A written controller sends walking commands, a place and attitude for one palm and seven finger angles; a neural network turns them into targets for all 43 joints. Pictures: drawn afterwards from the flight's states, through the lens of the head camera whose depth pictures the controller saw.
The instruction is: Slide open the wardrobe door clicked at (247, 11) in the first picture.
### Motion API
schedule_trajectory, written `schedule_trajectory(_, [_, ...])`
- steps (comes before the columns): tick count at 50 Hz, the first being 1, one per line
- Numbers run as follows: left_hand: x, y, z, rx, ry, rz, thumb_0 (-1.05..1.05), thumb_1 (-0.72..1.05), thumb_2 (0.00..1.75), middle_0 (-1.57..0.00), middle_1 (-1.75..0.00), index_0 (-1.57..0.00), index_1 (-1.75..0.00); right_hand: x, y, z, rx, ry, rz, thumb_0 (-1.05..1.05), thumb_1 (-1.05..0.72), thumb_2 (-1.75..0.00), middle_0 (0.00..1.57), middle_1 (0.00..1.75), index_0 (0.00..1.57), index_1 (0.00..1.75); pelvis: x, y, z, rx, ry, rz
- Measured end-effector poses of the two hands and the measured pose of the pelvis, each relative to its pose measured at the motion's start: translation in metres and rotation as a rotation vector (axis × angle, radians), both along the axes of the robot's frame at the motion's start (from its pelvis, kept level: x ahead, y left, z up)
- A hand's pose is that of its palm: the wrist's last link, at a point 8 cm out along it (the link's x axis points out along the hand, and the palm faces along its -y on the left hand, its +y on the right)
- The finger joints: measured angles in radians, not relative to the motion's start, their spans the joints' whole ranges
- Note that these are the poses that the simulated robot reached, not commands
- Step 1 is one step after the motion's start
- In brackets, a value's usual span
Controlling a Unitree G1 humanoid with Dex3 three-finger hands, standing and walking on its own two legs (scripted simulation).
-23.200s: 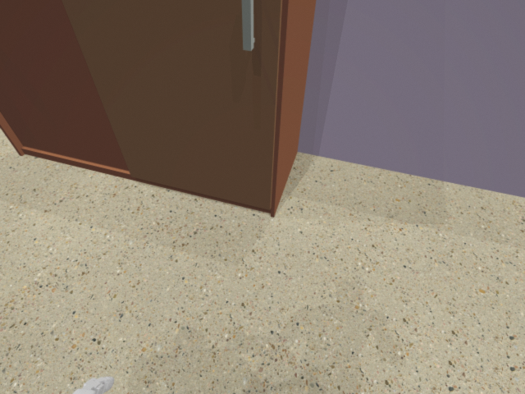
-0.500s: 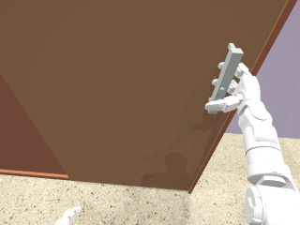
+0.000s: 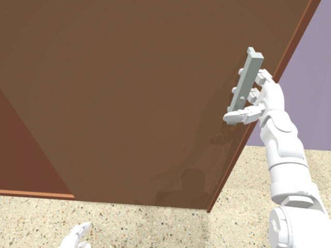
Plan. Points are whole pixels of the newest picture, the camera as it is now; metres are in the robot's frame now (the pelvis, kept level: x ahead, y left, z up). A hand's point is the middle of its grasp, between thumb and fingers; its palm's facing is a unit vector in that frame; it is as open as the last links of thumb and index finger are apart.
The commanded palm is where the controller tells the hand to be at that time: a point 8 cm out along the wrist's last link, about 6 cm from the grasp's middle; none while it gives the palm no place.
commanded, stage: slide the fingers in behind the handle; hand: right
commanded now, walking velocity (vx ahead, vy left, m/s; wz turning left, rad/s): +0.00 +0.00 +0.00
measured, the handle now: (240, 88) +0.48 -0.16 +0.17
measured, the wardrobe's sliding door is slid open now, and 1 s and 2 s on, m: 0.00 0.00 0.00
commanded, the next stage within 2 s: grip the handle and tug to test in 0.30 s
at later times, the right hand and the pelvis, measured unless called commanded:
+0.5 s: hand (238, 98) +0.42 -0.14 +0.18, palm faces +0.00 +1.00 +0.01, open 13.9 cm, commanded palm +0.40 -0.18 +0.18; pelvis +0.00 +0.00 +0.00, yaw +0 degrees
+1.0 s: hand (238, 96) +0.43 -0.14 +0.18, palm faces +0.00 +1.00 +0.02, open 6.9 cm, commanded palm +0.40 -0.19 +0.18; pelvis +0.00 +0.00 +0.00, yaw +0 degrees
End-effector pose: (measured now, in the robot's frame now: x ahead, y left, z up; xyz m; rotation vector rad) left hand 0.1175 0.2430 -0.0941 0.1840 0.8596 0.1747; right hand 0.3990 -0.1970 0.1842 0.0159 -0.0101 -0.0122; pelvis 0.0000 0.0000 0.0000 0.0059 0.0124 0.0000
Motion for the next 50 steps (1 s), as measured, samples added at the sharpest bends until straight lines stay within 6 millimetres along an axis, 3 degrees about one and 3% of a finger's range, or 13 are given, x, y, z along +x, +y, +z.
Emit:
schedule_trajectory(26, [-0.007, -0.005, -0.003, -0.005, 0.025, 0.007, 0.01, 0.90, 0.90, -0.20, -0.30, -0.20, -0.30, 0.003, 0.008, -0.001, -0.009, 0.006, 0.009, -0.01, 0.46, -0.32, 0.29, 1.20, 0.29, 1.20, 0.000, -0.003, 0.000, 0.001, -0.005, 0.000])
schedule_trajectory(34, [-0.008, -0.002, -0.004, 0.002, 0.036, 0.005, 0.01, 0.90, 0.90, -0.20, -0.30, -0.20, -0.30, 0.005, 0.008, -0.001, -0.014, 0.017, 0.003, -0.01, 0.21, -0.43, 0.32, 1.24, 0.33, 1.24, -0.001, -0.001, 0.000, 0.001, 0.000, -0.005])
schedule_trajectory(50, [-0.007, 0.003, -0.002, 0.006, 0.026, 0.014, 0.01, 0.90, 0.90, -0.20, -0.30, -0.20, -0.30, 0.009, 0.006, -0.002, 0.001, 0.012, 0.013, 0.00, -0.50, -0.73, 0.38, 1.34, 0.39, 1.32, 0.001, 0.002, 0.001, 0.001, 0.004, 0.001])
